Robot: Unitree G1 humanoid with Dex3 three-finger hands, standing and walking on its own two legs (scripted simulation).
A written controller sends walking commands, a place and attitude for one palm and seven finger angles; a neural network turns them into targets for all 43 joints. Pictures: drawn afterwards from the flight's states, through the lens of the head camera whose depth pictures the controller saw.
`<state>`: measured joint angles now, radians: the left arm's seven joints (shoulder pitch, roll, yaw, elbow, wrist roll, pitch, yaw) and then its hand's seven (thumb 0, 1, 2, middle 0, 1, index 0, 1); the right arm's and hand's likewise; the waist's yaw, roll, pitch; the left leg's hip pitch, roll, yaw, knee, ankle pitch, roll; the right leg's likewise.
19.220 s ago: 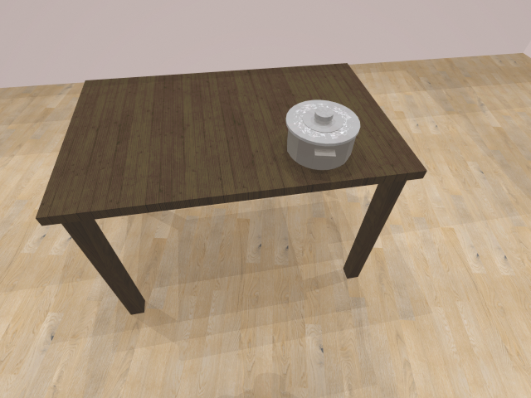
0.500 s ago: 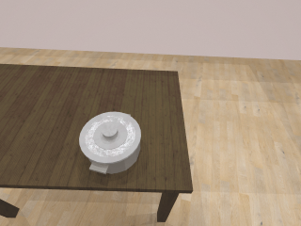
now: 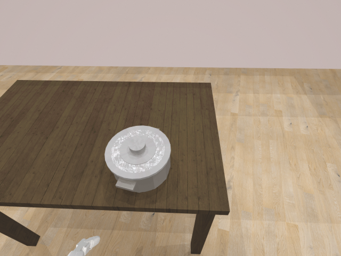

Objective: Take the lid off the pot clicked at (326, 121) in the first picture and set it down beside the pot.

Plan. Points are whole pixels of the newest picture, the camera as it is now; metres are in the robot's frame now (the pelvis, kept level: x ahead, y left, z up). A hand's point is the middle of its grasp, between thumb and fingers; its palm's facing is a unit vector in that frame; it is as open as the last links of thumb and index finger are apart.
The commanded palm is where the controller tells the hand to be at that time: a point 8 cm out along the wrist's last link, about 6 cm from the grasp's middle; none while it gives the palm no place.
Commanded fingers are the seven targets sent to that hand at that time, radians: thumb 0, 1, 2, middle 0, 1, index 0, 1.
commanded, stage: lift the closed hand beside the body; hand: left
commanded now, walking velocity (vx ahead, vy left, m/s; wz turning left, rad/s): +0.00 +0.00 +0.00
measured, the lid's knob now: (137, 145) +0.42 +0.12 +0.00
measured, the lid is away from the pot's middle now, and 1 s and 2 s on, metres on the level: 0.00 0.00 0.00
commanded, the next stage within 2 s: raise the hand higher, near the body in 0.44 s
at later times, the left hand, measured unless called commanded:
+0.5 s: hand out of the picture +0.11 +0.21 -0.08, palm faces +0.22 -0.92 -0.32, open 3.1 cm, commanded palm +0.08 +0.26 -0.05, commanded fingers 0.00 0.90 0.90 -1.30 -1.50 -1.30 -1.50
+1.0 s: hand (71, 239) +0.16 +0.22 +0.01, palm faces +0.25 -0.89 -0.39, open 3.1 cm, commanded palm +0.11 +0.26 +0.05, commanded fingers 0.00 0.90 0.90 -1.30 -1.50 -1.30 -1.50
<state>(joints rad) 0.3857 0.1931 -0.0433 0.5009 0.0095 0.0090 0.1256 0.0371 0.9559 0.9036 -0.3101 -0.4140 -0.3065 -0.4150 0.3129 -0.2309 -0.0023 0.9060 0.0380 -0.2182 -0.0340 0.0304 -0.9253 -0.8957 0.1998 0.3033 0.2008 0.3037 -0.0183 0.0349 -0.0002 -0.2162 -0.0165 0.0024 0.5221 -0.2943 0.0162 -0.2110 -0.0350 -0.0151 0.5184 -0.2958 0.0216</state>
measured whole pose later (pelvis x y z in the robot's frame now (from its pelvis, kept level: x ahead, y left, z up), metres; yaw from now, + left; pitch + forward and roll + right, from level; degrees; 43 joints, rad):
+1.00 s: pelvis +0.02 -0.01 +0.00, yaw +1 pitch +0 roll +0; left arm 0.64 0.25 0.12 -0.17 0.00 -0.01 0.09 0.01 0.90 0.90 -1.30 -1.50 -1.29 -1.50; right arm 0.18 -0.20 0.00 0.60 0.01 -0.16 -0.09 0.02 -0.90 -0.90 0.20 0.30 0.20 0.30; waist 0.05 0.04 -0.01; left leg -0.22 -0.01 -0.01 0.55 -0.34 0.00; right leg -0.20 -0.03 -0.03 0.54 -0.35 0.01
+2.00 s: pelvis -0.01 -0.01 +0.01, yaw +0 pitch +0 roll +0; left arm 0.29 0.60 0.05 -0.20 0.79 -0.01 -0.18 0.00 0.31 1.10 -1.06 -0.77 -1.06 -0.77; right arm 0.11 -0.28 0.01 0.58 0.03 0.08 -0.03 0.02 -0.90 -0.90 0.20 0.30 0.20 0.30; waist 0.06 0.13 0.00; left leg -0.20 0.00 -0.01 0.44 -0.24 0.00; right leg -0.19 -0.02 -0.03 0.44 -0.24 0.01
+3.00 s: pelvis +0.00 +0.00 +0.01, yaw +0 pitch +2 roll +0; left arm -0.13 0.55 -0.12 0.07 0.83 0.09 -0.22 0.00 -0.21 1.28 -0.84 -0.08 -0.84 -0.08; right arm 0.12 -0.28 0.03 0.58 0.06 0.12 0.00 0.02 -0.90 -0.90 0.20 0.30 0.20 0.30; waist 0.02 0.11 0.01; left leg -0.21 -0.02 0.00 0.41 -0.23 0.02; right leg -0.20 -0.04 -0.02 0.41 -0.24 0.02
